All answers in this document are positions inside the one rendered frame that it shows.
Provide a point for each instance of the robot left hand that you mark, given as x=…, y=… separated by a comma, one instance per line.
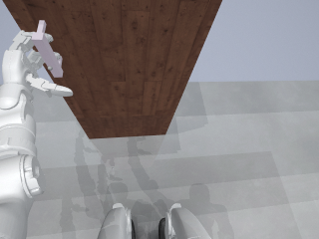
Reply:
x=16, y=67

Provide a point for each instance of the cupboard door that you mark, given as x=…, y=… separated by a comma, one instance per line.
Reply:
x=121, y=58

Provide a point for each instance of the left robot upper arm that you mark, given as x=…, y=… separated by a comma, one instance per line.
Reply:
x=21, y=181

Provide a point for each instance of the robot thigh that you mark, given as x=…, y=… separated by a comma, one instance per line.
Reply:
x=182, y=224
x=117, y=224

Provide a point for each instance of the handle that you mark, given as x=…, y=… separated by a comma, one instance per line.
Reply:
x=41, y=43

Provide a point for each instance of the right robot thigh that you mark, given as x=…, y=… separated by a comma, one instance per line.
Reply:
x=182, y=224

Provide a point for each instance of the left robot thigh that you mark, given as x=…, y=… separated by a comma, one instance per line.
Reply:
x=117, y=224

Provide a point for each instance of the left robot forearm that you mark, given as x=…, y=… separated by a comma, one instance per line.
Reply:
x=17, y=126

